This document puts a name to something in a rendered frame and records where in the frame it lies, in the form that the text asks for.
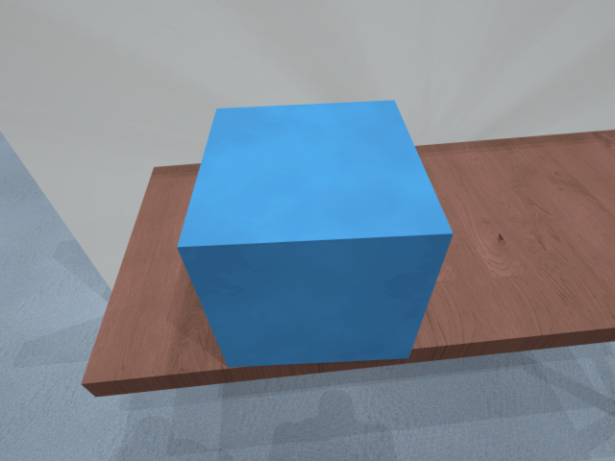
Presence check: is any carton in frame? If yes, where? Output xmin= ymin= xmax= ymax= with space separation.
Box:
xmin=177 ymin=100 xmax=453 ymax=368

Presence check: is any table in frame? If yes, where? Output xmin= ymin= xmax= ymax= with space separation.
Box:
xmin=81 ymin=130 xmax=615 ymax=397

